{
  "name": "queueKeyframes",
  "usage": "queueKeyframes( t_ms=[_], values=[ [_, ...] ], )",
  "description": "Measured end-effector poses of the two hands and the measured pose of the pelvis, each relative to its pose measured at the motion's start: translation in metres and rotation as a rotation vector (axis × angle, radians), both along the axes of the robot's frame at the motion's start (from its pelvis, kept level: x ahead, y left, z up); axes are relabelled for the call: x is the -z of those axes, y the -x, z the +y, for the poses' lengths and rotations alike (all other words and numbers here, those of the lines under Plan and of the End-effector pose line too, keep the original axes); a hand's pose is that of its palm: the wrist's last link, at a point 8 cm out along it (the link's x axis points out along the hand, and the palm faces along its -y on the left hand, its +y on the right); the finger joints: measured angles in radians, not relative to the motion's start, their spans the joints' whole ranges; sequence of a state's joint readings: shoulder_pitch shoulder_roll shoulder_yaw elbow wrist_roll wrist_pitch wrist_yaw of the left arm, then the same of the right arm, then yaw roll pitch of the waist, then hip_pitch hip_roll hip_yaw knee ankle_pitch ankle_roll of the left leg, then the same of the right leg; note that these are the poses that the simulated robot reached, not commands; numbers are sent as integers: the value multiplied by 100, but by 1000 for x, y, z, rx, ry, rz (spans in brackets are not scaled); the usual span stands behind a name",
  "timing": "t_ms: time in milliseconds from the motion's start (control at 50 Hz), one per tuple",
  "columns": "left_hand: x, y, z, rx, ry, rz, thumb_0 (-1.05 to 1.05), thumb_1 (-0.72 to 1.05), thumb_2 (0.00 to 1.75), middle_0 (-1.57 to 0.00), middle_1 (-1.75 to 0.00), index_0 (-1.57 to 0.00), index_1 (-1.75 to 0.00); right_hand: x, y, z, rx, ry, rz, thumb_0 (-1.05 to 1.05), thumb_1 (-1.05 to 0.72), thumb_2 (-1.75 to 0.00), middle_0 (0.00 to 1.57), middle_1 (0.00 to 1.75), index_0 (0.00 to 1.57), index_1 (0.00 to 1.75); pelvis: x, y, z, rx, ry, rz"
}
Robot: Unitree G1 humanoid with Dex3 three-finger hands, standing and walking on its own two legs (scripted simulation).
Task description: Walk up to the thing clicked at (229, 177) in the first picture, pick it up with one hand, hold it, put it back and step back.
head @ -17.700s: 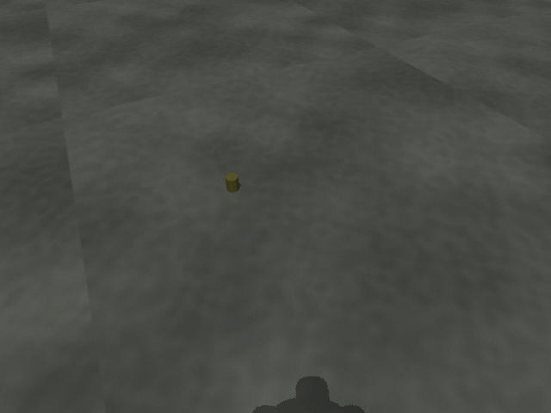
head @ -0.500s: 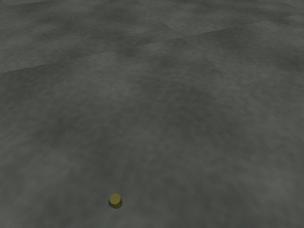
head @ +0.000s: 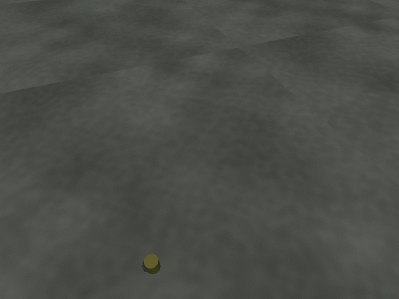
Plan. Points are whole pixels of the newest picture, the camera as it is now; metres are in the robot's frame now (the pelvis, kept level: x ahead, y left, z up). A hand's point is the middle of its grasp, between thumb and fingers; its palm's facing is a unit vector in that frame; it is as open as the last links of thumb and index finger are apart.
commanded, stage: stand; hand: left
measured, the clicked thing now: (152, 264) +0.46 +0.24 -0.74
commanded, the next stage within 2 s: walk up in 1.02 s
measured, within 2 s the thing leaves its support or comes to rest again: neither
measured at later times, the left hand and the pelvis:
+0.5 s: hand out of the picture +0.07 +0.26 -0.15, palm faces -0.03 -0.94 -0.34, open 7.4 cm; pelvis +0.00 +0.00 +0.00, yaw +0 degrees
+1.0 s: hand out of the picture +0.06 +0.25 -0.16, palm faces -0.03 -0.94 -0.35, open 7.4 cm; pelvis +0.00 +0.00 +0.00, yaw +0 degrees
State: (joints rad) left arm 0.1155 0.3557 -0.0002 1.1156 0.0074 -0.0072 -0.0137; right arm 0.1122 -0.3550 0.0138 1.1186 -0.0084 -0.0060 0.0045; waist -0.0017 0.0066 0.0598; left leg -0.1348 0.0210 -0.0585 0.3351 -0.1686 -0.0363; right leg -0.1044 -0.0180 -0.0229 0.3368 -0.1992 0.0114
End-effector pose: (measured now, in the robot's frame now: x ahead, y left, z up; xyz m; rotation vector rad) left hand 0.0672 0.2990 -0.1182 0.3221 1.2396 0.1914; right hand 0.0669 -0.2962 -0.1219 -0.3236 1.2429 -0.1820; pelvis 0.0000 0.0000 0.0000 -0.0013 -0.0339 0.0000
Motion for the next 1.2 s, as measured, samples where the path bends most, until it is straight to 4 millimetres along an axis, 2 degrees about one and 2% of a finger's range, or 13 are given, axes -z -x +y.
queueKeyframes(
  t_ms=[340,780,1020,1200],
  values=[
    [-2,-5,1,2,-3,-18,1,90,90,-20,-30,-20,-30,-2,-5,1,2,1,-20,1,-90,-90,20,30,20,30,0,-1,1,1,-1,-6],
    [-1,10,1,-7,-6,10,1,90,90,-20,-30,-20,-30,1,10,-2,13,-1,3,1,-90,-90,20,30,20,30,0,3,-1,3,-1,-10],
    [0,7,0,0,-4,8,1,90,90,-20,-30,-20,-30,1,9,-2,16,1,6,1,-90,-90,20,30,20,30,0,2,-1,7,-1,-7],
    [4,-2,3,-39,2,-15,1,90,90,-20,-30,-20,-30,1,5,-10,10,22,-7,1,-90,-90,20,30,20,30,6,-17,-4,4,-5,1]
  ],
)
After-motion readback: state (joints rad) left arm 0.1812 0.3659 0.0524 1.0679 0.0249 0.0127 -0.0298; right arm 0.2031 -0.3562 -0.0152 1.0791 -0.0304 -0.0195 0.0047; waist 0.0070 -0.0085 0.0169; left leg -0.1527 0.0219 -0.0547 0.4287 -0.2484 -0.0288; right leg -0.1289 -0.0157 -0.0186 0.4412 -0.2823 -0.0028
